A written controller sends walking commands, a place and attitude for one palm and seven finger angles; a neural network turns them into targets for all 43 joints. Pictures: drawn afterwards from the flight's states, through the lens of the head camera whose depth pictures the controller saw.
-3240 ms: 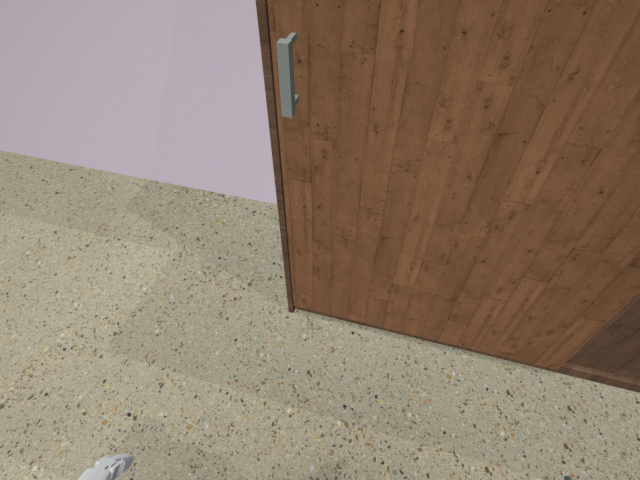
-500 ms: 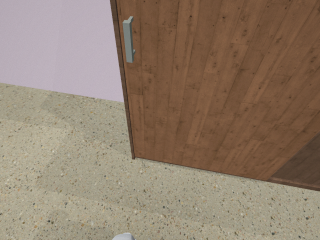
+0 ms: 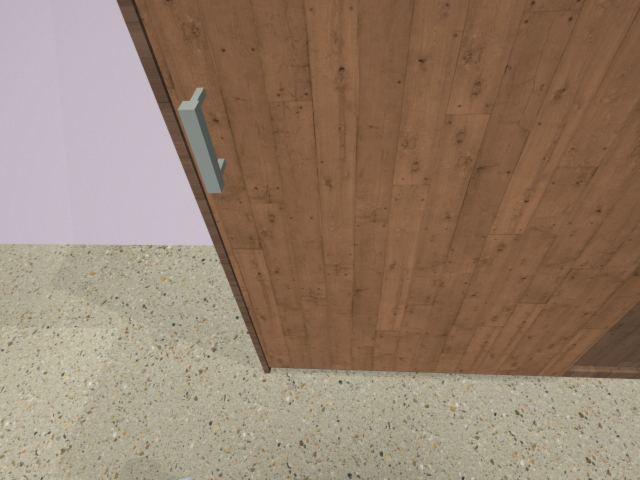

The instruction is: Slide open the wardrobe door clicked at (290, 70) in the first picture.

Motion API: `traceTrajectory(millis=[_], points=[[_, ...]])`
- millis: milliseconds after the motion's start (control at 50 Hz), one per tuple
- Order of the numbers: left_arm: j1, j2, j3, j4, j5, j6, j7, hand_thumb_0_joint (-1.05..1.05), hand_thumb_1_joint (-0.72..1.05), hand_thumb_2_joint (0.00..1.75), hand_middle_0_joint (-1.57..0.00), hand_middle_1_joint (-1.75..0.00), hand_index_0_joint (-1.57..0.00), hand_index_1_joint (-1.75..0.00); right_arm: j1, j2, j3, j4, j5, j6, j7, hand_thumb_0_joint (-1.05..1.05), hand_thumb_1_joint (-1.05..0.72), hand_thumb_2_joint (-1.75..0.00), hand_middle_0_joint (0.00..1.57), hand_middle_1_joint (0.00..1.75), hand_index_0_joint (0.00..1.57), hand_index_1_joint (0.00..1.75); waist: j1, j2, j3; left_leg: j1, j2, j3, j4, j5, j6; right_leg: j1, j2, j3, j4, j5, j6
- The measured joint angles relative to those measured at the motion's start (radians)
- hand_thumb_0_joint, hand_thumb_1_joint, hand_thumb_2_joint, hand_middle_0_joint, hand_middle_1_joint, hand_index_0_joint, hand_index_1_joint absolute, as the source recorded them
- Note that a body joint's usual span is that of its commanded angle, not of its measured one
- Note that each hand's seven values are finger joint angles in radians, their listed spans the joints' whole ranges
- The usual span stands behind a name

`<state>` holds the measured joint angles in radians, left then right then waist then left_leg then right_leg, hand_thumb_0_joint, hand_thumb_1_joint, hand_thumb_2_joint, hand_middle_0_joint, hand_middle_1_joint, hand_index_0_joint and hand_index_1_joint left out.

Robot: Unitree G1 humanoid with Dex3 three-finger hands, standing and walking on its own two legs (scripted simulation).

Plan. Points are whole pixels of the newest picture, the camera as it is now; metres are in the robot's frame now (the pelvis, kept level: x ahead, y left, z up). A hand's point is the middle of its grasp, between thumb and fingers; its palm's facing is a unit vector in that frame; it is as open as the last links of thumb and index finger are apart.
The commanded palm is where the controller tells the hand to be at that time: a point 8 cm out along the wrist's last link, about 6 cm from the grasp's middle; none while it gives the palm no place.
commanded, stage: come to a stop and stand still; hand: left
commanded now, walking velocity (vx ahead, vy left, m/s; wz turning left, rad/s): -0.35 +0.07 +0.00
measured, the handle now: (207, 141) +0.53 +0.18 +0.16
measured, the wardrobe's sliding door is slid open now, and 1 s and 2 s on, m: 0.00 0.00 0.00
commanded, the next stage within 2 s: look again from close up in 1.48 s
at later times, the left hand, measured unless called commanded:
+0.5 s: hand out of the picture +0.04 +0.26 -0.18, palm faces +0.10 -0.98 -0.17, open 7.3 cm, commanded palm none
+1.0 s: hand out of the picture -0.01 +0.22 -0.16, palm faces +0.01 -0.98 -0.21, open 7.4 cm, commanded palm none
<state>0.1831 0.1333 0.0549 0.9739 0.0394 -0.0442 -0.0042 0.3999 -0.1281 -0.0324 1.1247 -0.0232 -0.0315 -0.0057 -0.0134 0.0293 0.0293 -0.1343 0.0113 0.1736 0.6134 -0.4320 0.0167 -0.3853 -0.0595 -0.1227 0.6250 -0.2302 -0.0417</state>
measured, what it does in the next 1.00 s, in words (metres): steps on the spot: left foot, then right foot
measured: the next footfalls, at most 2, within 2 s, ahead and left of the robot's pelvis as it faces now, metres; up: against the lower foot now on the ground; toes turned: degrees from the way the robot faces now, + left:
left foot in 0.40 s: +0.09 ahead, +0.16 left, +0.00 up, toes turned +6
right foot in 0.98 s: -0.03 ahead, -0.08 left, +0.00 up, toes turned -5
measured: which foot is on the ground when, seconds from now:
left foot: up 0.00-0.38, down 0.40-1.00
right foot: down 0.00-0.40, up 0.42-0.96, down 0.98-1.00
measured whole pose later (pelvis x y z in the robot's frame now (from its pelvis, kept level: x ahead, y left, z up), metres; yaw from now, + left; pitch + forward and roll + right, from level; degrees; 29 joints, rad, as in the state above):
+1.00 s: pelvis -0.04 +0.03 +0.02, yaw -1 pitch -1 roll +1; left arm 0.27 0.17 0.05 1.07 0.02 0.03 0.01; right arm 0.35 -0.16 -0.07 1.13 -0.03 0.04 -0.02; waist -0.04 0.00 -0.01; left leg -0.29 0.04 0.12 0.39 -0.10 0.00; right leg -0.14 -0.03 -0.06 0.42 -0.27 -0.01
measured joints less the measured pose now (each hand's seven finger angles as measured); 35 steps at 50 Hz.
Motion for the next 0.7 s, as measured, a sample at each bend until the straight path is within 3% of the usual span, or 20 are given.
traceTrajectory(millis=[60, 100, 240, 340, 380, 400, 440, 480, 580, 700], points=[[0.005, -0.016, -0.009, 0.01, -0.013, -0.011, 0.014, 0.0, 0.91, 0.9, -0.2, -0.3, -0.2, -0.3, -0.024, -0.003, 0.0, 0.001, 0.003, 0.023, -0.002, 0.0, -0.91, -0.9, 0.2, 0.3, 0.2, 0.3, -0.006, 0.013, 0.014, -0.127, 0.015, -0.066, 0.275, -0.051, -0.015, 0.044, 0.015, -0.029, -0.016, -0.021, -0.027], [0.005, -0.012, 0.0, 0.01, -0.019, -0.007, 0.034, -0.01, 0.94, 0.9, -0.2, -0.3, -0.21, -0.3, -0.05, -0.004, -0.001, -0.006, 0.008, 0.034, -0.009, 0.0, -0.91, -0.9, 0.2, 0.3, 0.2, 0.3, 0.001, 0.011, 0.016, -0.189, 0.029, -0.089, 0.325, -0.03, -0.03, 0.078, 0.024, -0.039, -0.068, -0.004, -0.024], [0.003, 0.014, -0.002, 0.025, -0.011, 0.038, 0.041, -0.01, 0.94, 0.9, -0.2, -0.3, -0.21, -0.3, -0.169, -0.032, -0.024, -0.07, 0.007, 0.076, -0.018, 0.01, -0.92, -0.9, 0.2, 0.3, 0.2, 0.3, 0.022, -0.007, 0.046, -0.291, 0.044, -0.129, 0.27, 0.013, -0.071, 0.103, 0.021, -0.034, -0.122, 0.018, -0.009], [0.013, 0.03, 0.008, 0.028, -0.004, 0.062, 0.038, 0.0, 0.92, 0.9, -0.2, -0.3, -0.21, -0.3, -0.228, -0.059, -0.036, -0.111, 0.009, 0.078, -0.014, 0.01, -0.92, -0.9, 0.2, 0.3, 0.2, 0.3, 0.039, -0.032, 0.065, -0.268, 0.033, -0.125, 0.189, 0.032, -0.075, 0.085, 0.001, -0.025, -0.097, 0.014, 0.022], [0.022, 0.042, 0.012, 0.031, -0.006, 0.07, 0.037, 0.0, 0.91, 0.9, -0.2, -0.3, -0.21, -0.3, -0.235, -0.06, -0.034, -0.125, 0.009, 0.065, -0.013, 0.0, -0.92, -0.9, 0.2, 0.3, 0.2, 0.3, 0.039, -0.046, 0.063, -0.21, 0.033, -0.116, 0.059, 0.124, -0.071, 0.07, -0.007, -0.022, -0.064, 0.002, 0.04], [0.027, 0.049, 0.014, 0.033, -0.009, 0.076, 0.036, 0.0, 0.91, 0.9, -0.2, -0.3, -0.21, -0.3, -0.234, -0.059, -0.033, -0.129, 0.008, 0.055, -0.013, 0.0, -0.92, -0.9, 0.2, 0.3, 0.2, 0.3, 0.037, -0.054, 0.058, -0.185, 0.032, -0.108, 0.006, 0.16, -0.044, 0.058, -0.013, -0.021, -0.035, -0.011, 0.051], [0.028, 0.068, 0.018, 0.04, -0.016, 0.091, 0.039, 0.01, 0.91, 0.9, -0.2, -0.3, -0.2, -0.3, -0.233, -0.041, -0.023, -0.133, 0.002, 0.047, -0.016, 0.0, -0.91, -0.9, 0.2, 0.3, 0.2, 0.3, 0.041, -0.084, 0.058, -0.183, 0.018, -0.095, 0.012, 0.149, 0.008, 0.026, -0.005, 0.026, 0.064, -0.156, 0.06], [0.037, 0.08, 0.022, 0.045, -0.015, 0.102, 0.038, 0.01, 0.91, 0.9, -0.2, -0.3, -0.2, -0.3, -0.229, -0.021, -0.009, -0.133, -0.003, 0.044, -0.024, 0.0, -0.91, -0.9, 0.2, 0.3, 0.2, 0.3, 0.044, -0.096, 0.048, -0.168, 0.02, -0.088, -0.018, 0.155, 0.03, -0.01, 0.028, 0.082, 0.202, -0.228, 0.062], [0.066, 0.095, 0.03, 0.059, -0.009, 0.105, 0.018, 0.01, 0.91, 0.9, -0.2, -0.3, -0.2, -0.3, -0.222, 0.003, 0.004, -0.131, -0.004, 0.038, -0.044, 0.0, -0.92, -0.9, 0.2, 0.3, 0.2, 0.3, 0.037, -0.095, 0.018, -0.134, 0.027, -0.077, -0.144, 0.232, 0.04, -0.051, 0.064, 0.15, 0.434, -0.149, 0.083], [0.103, 0.104, 0.037, 0.08, -0.006, 0.121, 0.01, 0.01, 0.91, 0.9, -0.2, -0.3, -0.2, -0.3, -0.191, 0.001, -0.002, -0.12, -0.002, 0.028, -0.046, 0.0, -0.92, -0.9, 0.2, 0.3, 0.21, 0.3, 0.017, -0.088, -0.013, -0.123, 0.037, -0.06, -0.227, 0.291, 0.044, -0.001, 0.045, 0.175, 0.422, -0.111, 0.105]])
